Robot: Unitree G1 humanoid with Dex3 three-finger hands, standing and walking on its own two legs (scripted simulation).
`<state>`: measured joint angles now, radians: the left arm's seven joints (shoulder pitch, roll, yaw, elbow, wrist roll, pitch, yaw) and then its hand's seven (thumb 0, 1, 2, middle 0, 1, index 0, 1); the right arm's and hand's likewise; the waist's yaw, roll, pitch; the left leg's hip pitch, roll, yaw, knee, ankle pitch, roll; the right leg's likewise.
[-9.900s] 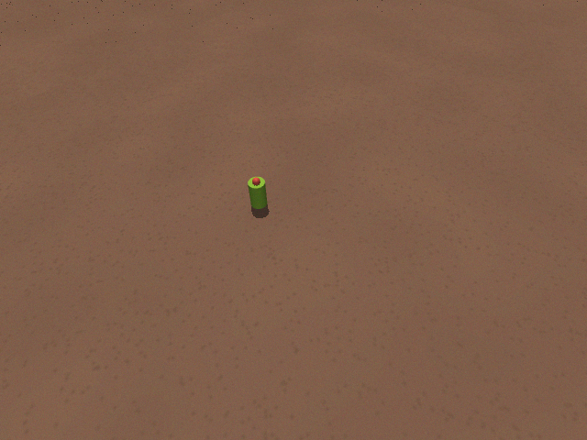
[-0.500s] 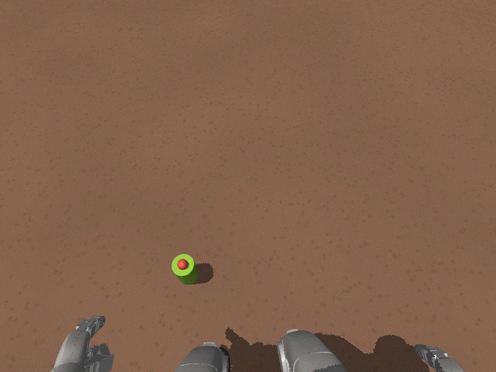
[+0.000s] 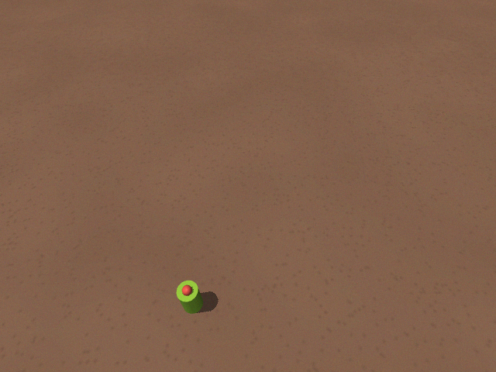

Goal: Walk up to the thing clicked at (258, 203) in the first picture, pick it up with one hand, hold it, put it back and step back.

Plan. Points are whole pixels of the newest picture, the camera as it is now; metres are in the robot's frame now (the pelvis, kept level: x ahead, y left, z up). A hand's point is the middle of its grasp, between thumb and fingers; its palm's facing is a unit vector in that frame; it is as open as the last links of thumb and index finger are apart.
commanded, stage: walk up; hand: left
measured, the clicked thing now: (189, 296) +0.48 +0.26 -0.68
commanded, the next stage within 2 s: none
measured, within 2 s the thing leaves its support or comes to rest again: neither
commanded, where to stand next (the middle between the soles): +0.11 +0.01 m, yaw +3 degrees
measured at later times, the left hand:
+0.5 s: hand out of the picture +0.08 +0.26 -0.15, palm faces +0.04 -0.93 -0.36, open 7.4 cm
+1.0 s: hand out of the picture +0.04 +0.29 -0.15, palm faces +0.05 -0.94 -0.35, open 7.4 cm
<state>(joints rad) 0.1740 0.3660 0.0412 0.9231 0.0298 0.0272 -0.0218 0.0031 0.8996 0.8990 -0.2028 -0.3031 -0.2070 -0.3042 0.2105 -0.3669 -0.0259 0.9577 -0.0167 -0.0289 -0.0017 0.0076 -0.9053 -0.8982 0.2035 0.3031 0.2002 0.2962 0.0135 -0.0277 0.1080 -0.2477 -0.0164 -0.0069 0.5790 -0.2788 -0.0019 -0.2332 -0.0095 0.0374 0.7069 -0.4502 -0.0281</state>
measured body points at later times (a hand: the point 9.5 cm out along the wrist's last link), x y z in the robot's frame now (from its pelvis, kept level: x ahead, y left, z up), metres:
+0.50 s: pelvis +0.01 +0.00 +0.00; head +0.04 +0.00 +0.45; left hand +0.08 +0.31 -0.12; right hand +0.09 -0.31 -0.12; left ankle +0.06 +0.12 -0.73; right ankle -0.01 -0.13 -0.73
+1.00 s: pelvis +0.03 +0.02 +0.01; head +0.03 +0.03 +0.46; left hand +0.04 +0.34 -0.12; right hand +0.13 -0.30 -0.10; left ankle +0.07 +0.12 -0.72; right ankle -0.01 -0.13 -0.73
